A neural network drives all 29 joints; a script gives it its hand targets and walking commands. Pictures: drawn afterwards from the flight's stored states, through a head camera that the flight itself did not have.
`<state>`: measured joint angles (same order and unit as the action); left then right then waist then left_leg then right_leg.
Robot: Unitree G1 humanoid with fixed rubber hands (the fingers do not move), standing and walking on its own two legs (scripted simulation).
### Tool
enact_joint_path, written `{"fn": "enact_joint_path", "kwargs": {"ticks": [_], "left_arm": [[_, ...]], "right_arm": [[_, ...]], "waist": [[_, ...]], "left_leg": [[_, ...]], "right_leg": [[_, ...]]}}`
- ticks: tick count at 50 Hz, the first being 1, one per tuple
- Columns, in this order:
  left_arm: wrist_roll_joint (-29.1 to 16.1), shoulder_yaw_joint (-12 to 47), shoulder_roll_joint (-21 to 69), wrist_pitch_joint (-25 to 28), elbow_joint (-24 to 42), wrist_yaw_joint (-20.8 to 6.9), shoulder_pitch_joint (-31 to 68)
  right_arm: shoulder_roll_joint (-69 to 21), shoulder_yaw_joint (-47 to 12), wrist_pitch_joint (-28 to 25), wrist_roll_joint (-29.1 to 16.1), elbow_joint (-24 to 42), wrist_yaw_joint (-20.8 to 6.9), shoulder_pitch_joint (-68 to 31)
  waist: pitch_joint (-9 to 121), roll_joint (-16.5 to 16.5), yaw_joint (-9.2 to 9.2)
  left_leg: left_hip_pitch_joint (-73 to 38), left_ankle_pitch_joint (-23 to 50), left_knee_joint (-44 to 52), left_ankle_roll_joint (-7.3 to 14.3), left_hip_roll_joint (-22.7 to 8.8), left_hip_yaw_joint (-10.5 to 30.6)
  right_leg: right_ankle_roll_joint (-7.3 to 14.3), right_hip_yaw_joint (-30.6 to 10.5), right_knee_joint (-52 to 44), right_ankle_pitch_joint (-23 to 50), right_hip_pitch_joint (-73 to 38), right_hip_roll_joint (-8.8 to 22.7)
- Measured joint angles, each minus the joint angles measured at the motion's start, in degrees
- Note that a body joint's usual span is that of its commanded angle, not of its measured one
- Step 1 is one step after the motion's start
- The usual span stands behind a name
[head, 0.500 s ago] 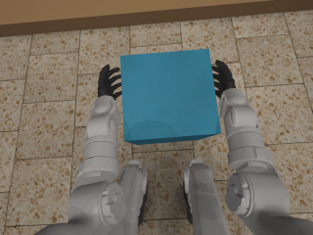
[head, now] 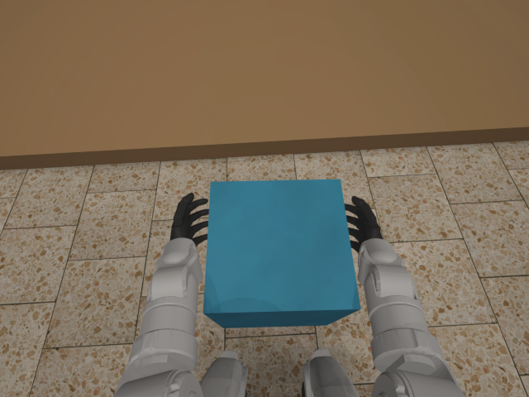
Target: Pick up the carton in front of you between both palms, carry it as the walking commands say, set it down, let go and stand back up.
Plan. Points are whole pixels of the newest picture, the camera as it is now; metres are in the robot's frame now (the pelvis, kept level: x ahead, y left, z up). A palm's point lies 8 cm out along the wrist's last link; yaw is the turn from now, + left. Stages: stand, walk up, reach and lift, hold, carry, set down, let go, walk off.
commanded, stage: reach and lift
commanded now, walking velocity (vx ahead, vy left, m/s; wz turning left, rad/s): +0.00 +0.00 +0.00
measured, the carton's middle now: (275, 261) +0.35 +0.00 -0.11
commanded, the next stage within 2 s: hold in 1.48 s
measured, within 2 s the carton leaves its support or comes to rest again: neither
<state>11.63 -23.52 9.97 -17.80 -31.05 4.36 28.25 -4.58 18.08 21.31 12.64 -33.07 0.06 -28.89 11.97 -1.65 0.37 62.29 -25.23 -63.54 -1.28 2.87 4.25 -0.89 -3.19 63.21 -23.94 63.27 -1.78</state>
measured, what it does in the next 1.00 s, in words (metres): rises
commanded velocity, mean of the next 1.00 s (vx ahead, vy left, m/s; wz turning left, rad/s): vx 0.00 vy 0.00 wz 0.00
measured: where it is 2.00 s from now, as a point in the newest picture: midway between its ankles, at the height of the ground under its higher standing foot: outside the picture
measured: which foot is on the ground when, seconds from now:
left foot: down 0.00-1.00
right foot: down 0.00-1.00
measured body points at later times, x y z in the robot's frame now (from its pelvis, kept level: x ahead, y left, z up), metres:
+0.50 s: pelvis +0.03 +0.01 +0.09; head +0.00 +0.00 +0.54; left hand +0.34 +0.16 +0.11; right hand +0.33 -0.15 +0.10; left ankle +0.04 +0.13 -0.65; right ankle +0.05 -0.13 -0.65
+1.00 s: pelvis +0.02 +0.00 +0.10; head +0.00 +0.00 +0.54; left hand +0.34 +0.15 +0.12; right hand +0.33 -0.15 +0.11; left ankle +0.04 +0.13 -0.65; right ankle +0.05 -0.13 -0.65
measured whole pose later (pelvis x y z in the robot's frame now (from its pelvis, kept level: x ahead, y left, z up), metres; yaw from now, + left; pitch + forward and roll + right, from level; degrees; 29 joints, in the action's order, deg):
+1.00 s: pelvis +0.02 +0.00 +0.10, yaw +0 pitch -4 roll +0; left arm 18.8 -18.9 10.2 -33.7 -22.0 -0.3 20.3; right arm -9.6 15.9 37.2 18.1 -20.2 -1.1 -18.3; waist -1.5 -0.6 -0.5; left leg 7.9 -12.4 -24.7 -0.5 1.2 5.0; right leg -0.6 -3.5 24.1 -11.1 8.6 -0.9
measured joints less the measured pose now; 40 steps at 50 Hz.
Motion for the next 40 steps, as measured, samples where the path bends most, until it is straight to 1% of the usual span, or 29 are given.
{"fn": "enact_joint_path", "kwargs": {"ticks": [10,20,24,27,31,40], "left_arm": [[1.0,2.5,0.7,-2.7,3.1,-0.9,-6.9],[1.7,6.2,-0.6,-9.3,6.5,-2.1,-10.5],[3.0,6.7,-0.6,-12.1,7.4,-2.8,-10.8],[4.6,5.8,-0.4,-13.8,6.8,-3.3,-9.9],[6.6,4.0,0.2,-14.8,5.5,-3.9,-8.1],[7.4,2.6,0.7,-14.8,7.0,-4.6,-6.5]], "right_arm": [[-1.9,-1.4,2.3,0.4,3.9,0.0,7.6],[-4.0,-3.0,8.8,1.6,10.1,0.5,13.2],[-4.2,-3.7,11.8,2.3,11.5,0.4,13.8],[-4.3,-3.0,13.6,3.5,10.9,-0.2,12.8],[-4.9,-1.1,14.7,5.2,9.5,-1.0,11.0],[-5.4,-0.1,14.7,5.8,10.8,-1.4,9.3]], "waist": [[-3.1,0.2,-0.37],[-6.5,0.6,-0.67],[-7.8,0.9,-0.79],[-8.8,1.1,-0.92],[-10.5,1.2,-0.94],[-13.3,1.1,-0.82]], "left_leg": [[-19.9,4.1,14.7,0.6,-0.6,0.2],[-40.1,8.9,29.3,1.0,-1.1,0.4],[-46.6,10.6,33.7,1.1,-1.3,0.5],[-49.7,11.3,35.4,1.1,-1.3,0.4],[-51.3,11.7,35.7,1.1,-1.4,0.3],[-52.0,12.3,36.2,0.9,-1.4,0.4]], "right_leg": [[0.0,-0.2,-15.2,4.2,-20.2,0.3],[-0.1,-0.4,-30.0,9.1,-40.6,0.9],[0.0,-0.4,-34.6,10.9,-47.2,1.0],[0.0,-0.5,-36.3,11.6,-50.2,1.0],[0.0,-0.6,-36.5,12.0,-51.7,1.0],[0.1,-0.5,-36.5,12.3,-52.3,1.0]]}}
